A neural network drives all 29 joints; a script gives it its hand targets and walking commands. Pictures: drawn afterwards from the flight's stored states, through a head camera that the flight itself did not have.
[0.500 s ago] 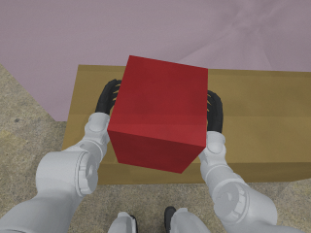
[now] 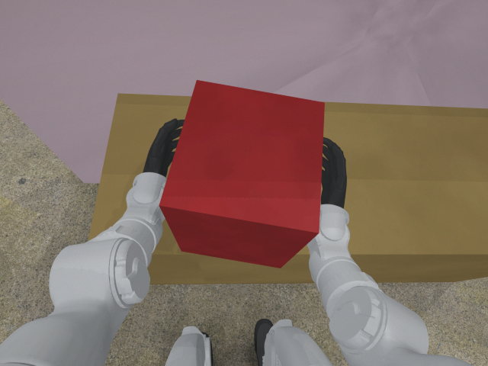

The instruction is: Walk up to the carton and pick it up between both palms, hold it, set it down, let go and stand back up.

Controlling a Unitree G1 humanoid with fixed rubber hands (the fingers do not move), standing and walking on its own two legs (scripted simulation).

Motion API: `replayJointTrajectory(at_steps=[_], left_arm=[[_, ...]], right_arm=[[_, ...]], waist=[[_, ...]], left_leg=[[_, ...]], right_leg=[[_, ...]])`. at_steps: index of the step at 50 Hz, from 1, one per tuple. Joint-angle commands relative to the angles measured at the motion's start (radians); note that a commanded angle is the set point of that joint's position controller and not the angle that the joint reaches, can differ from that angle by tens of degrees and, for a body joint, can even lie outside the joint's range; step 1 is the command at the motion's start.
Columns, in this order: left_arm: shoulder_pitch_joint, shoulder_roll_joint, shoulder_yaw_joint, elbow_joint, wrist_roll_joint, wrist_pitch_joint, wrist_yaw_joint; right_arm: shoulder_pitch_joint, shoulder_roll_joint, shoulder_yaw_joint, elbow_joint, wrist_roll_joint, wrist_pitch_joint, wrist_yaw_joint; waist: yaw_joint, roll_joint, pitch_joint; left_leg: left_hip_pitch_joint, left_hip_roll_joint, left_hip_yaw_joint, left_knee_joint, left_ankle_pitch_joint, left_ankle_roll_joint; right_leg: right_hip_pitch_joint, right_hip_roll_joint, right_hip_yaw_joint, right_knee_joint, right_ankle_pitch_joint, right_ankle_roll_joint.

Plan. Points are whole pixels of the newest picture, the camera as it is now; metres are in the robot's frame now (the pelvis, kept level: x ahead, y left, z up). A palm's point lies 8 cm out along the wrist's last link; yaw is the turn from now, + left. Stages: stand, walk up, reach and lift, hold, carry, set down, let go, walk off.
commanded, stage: set down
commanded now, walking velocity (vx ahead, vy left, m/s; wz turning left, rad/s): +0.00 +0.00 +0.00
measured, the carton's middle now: (244, 186) +0.41 -0.02 -0.05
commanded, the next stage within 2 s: none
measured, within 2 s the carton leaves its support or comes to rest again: neither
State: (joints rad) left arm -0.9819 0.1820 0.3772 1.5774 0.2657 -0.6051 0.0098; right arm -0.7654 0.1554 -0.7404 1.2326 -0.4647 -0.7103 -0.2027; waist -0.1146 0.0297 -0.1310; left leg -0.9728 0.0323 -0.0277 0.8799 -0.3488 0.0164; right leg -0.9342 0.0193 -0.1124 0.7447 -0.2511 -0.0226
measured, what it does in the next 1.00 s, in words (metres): stands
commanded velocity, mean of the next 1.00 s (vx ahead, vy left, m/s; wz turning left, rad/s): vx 0.00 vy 0.00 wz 0.00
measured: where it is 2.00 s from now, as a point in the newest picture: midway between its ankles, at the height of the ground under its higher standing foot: outside the picture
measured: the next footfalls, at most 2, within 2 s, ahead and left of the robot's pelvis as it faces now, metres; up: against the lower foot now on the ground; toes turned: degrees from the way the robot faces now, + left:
none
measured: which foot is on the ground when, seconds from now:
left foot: down 0.00-1.00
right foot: down 0.00-1.00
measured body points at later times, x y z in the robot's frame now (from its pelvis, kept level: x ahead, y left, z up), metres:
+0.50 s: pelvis +0.00 +0.01 -0.01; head +0.14 +0.03 +0.42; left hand +0.46 +0.12 -0.03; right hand +0.39 -0.16 -0.02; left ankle +0.02 +0.10 -0.69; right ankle +0.05 -0.12 -0.69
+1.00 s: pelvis +0.00 +0.02 -0.02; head +0.13 +0.05 +0.41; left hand +0.47 +0.14 -0.03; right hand +0.40 -0.17 -0.03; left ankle +0.02 +0.10 -0.69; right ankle +0.05 -0.12 -0.69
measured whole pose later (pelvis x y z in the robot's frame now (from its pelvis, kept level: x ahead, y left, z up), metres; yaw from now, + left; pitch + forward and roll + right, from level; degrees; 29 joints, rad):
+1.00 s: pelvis +0.00 +0.02 -0.02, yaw -4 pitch +25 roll -5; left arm -0.92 0.16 0.20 1.40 0.07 -0.43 0.05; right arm -0.83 0.00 -0.35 1.39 -0.07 -0.56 -0.21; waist -0.08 0.03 -0.20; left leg -1.05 0.04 0.01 1.06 -0.46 0.05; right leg -1.03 0.03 -0.06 0.91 -0.33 0.01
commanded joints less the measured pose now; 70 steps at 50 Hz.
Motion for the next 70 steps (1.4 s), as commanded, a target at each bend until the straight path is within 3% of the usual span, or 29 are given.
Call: replayJointTrajectory(at_steps=[1,6,12,16,20,21,22,25,26,31,33,34,41,44,47,51,52,54,55,56,57,61,62,63,64,67,68,69,70], left_arm=[[-0.408,-0.542,-0.129,0.014,0.129,0.017,-0.118],[-0.404,-0.445,-0.110,-0.003,0.114,0.023,-0.105],[-0.400,-0.313,-0.100,-0.056,0.075,0.016,-0.072],[-0.325,-0.251,-0.088,-0.090,0.062,0.019,-0.056],[-0.369,-0.312,-0.094,-0.150,0.053,0.032,-0.060],[-0.338,-0.190,-0.092,-0.126,0.040,0.033,-0.047],[-0.352,-0.259,-0.086,-0.170,0.041,0.041,-0.047],[-0.298,-0.162,-0.088,-0.217,0.006,0.058,-0.028],[-0.319,-0.228,-0.085,-0.242,0.012,0.069,-0.037],[-0.284,-0.181,-0.102,-0.229,0.010,0.089,-0.040],[-0.341,-0.230,-0.100,-0.270,0.001,0.106,-0.031],[-0.317,-0.149,-0.110,-0.244,-0.008,0.110,-0.029],[-0.339,-0.165,-0.115,-0.257,-0.005,0.114,-0.019],[-0.326,-0.017,-0.119,-0.299,-0.065,0.117,0.025],[-0.366,0.062,-0.171,-0.330,-0.185,0.141,0.046],[-0.377,0.094,-0.239,-0.349,-0.262,0.160,0.032],[-0.339,0.100,-0.240,-0.318,-0.263,0.169,0.024],[-0.346,0.100,-0.261,-0.314,-0.271,0.189,0.012],[-0.316,0.114,-0.256,-0.332,-0.282,0.192,0.008],[-0.310,0.108,-0.283,-0.341,-0.290,0.200,0.001],[-0.300,0.125,-0.271,-0.346,-0.300,0.204,-0.006],[-0.356,0.151,-0.317,-0.329,-0.340,0.209,-0.014],[-0.340,0.159,-0.314,-0.350,-0.344,0.204,-0.013],[-0.363,0.179,-0.338,-0.370,-0.359,0.205,-0.013],[-0.367,0.184,-0.340,-0.356,-0.372,0.206,-0.013],[-0.366,0.197,-0.382,-0.338,-0.417,0.213,-0.018],[-0.377,0.195,-0.404,-0.343,-0.424,0.215,-0.020],[-0.378,0.202,-0.397,-0.332,-0.434,0.213,-0.019],[-0.382,0.209,-0.415,-0.338,-0.444,0.215,-0.020]], right_arm=[[-0.366,0.517,0.273,0.190,-0.157,0.061,0.150],[-0.361,0.428,0.254,0.197,-0.131,0.055,0.131],[-0.364,0.283,0.258,0.216,-0.047,0.039,0.091],[-0.315,0.192,0.289,0.214,0.028,0.022,0.068],[-0.384,0.261,0.278,0.177,0.040,0.030,0.052],[-0.358,0.110,0.286,0.180,0.066,0.030,0.045],[-0.371,0.192,0.288,0.176,0.080,0.037,0.043],[-0.323,0.059,0.314,0.158,0.155,0.040,0.026],[-0.355,0.142,0.310,0.144,0.145,0.044,0.026],[-0.338,0.066,0.344,0.125,0.163,0.064,0.033],[-0.402,0.127,0.334,0.119,0.178,0.077,0.034],[-0.374,0.028,0.345,0.111,0.182,0.079,0.035],[-0.370,0.050,0.313,0.104,0.156,0.083,0.052],[-0.344,-0.130,0.331,0.104,0.250,0.085,0.033],[-0.428,-0.206,0.418,0.051,0.378,0.111,0.007],[-0.439,-0.253,0.474,0.008,0.453,0.150,-0.003],[-0.408,-0.264,0.501,0.034,0.470,0.159,-0.001],[-0.421,-0.279,0.481,0.040,0.474,0.168,-0.005],[-0.406,-0.293,0.507,0.019,0.491,0.170,0.000],[-0.400,-0.299,0.500,0.028,0.496,0.170,-0.003],[-0.397,-0.306,0.521,0.016,0.507,0.175,0.002],[-0.439,-0.329,0.512,0.003,0.517,0.203,0.010],[-0.417,-0.330,0.522,-0.017,0.522,0.208,0.014],[-0.425,-0.350,0.506,-0.027,0.525,0.212,0.011],[-0.435,-0.346,0.524,-0.032,0.535,0.225,0.015],[-0.428,-0.358,0.553,-0.043,0.567,0.255,0.020],[-0.418,-0.366,0.546,-0.025,0.576,0.261,0.018],[-0.431,-0.365,0.572,-0.033,0.591,0.268,0.028],[-0.429,-0.373,0.572,-0.053,0.601,0.275,0.027]], waist=[[-0.004,0.146,-0.613],[0.001,0.140,-0.631],[0.004,0.131,-0.718],[0.027,0.138,-0.759],[0.016,0.106,-0.719],[0.033,0.127,-0.774],[0.022,0.109,-0.732],[0.029,0.114,-0.778],[0.028,0.095,-0.735],[0.060,0.122,-0.755],[0.048,0.116,-0.702],[0.056,0.131,-0.758],[0.050,0.140,-0.696],[0.049,0.172,-0.773],[0.043,0.145,-0.854],[0.018,0.154,-0.906],[0.030,0.152,-0.875],[-0.001,0.160,-0.866],[0.026,0.154,-0.878],[-0.011,0.148,-0.881],[0.012,0.137,-0.877],[-0.021,0.141,-0.839],[-0.003,0.155,-0.837],[-0.040,0.156,-0.854],[-0.022,0.153,-0.840],[-0.031,0.148,-0.803],[-0.055,0.165,-0.788],[-0.020,0.168,-0.768],[-0.039,0.164,-0.779]], left_leg=[[0.375,-0.010,0.014,-0.099,0.226,-0.090],[0.355,-0.017,0.027,-0.085,0.219,-0.090],[0.378,-0.032,0.044,-0.040,0.323,-0.103],[0.406,-0.038,0.048,-0.010,0.426,-0.113],[0.352,-0.040,0.042,0.002,0.366,-0.096],[0.379,-0.041,0.052,0.014,0.397,-0.109],[0.380,-0.037,0.041,0.011,0.382,-0.097],[0.430,-0.030,0.030,0.032,0.450,-0.106],[0.406,-0.030,0.024,0.034,0.419,-0.095],[0.431,-0.022,0.018,0.034,0.380,-0.098],[0.400,-0.017,0.000,0.031,0.342,-0.088],[0.439,-0.017,0.010,0.031,0.360,-0.097],[0.449,-0.008,-0.011,0.000,0.292,-0.095],[0.501,-0.004,-0.020,0.020,0.381,-0.115],[0.449,-0.019,-0.013,0.076,0.448,-0.106],[0.515,-0.017,-0.029,0.097,0.484,-0.109],[0.537,-0.013,-0.035,0.096,0.503,-0.110],[0.541,-0.010,-0.046,0.101,0.518,-0.119],[0.549,-0.011,-0.044,0.102,0.545,-0.118],[0.566,-0.010,-0.056,0.106,0.561,-0.121],[0.563,-0.012,-0.053,0.108,0.583,-0.117],[0.537,-0.013,-0.060,0.089,0.506,-0.114],[0.550,-0.012,-0.057,0.074,0.487,-0.111],[0.567,-0.008,-0.066,0.064,0.471,-0.114],[0.560,-0.009,-0.063,0.058,0.460,-0.108],[0.553,-0.006,-0.072,0.032,0.402,-0.100],[0.556,-0.007,-0.077,0.026,0.392,-0.106],[0.540,-0.003,-0.078,0.020,0.387,-0.101],[0.555,-0.002,-0.081,0.009,0.369,-0.099]], right_leg=[[0.281,-0.003,0.019,-0.075,0.148,-0.024],[0.297,-0.006,0.033,-0.056,0.156,-0.019],[0.346,0.002,0.049,-0.024,0.253,-0.009],[0.375,0.012,0.056,-0.005,0.338,-0.009],[0.336,0.003,0.059,-0.002,0.254,-0.001],[0.344,0.013,0.067,0.014,0.284,-0.009],[0.329,0.011,0.059,0.009,0.258,-0.003],[0.299,0.026,0.054,0.027,0.293,-0.007],[0.273,0.019,0.049,0.022,0.252,-0.002],[0.256,0.024,0.055,0.039,0.195,-0.015],[0.206,0.019,0.045,0.041,0.138,-0.011],[0.223,0.028,0.048,0.048,0.172,-0.016],[0.190,0.027,0.036,0.045,0.105,-0.011],[0.169,0.043,0.035,0.061,0.163,-0.017],[0.176,0.044,0.055,0.086,0.215,-0.006],[0.166,0.046,0.052,0.108,0.268,0.002],[0.164,0.047,0.051,0.104,0.262,0.000],[0.140,0.050,0.042,0.100,0.260,0.002],[0.160,0.049,0.046,0.099,0.274,0.001],[0.157,0.053,0.039,0.097,0.298,0.006],[0.166,0.051,0.042,0.098,0.301,0.006],[0.143,0.047,0.032,0.090,0.238,0.010],[0.153,0.045,0.031,0.084,0.224,0.008],[0.157,0.048,0.026,0.079,0.240,0.012],[0.162,0.044,0.030,0.077,0.222,0.008],[0.170,0.039,0.029,0.070,0.197,0.009],[0.164,0.039,0.026,0.064,0.201,0.009],[0.153,0.036,0.028,0.071,0.172,0.006],[0.169,0.037,0.025,0.061,0.179,0.010]])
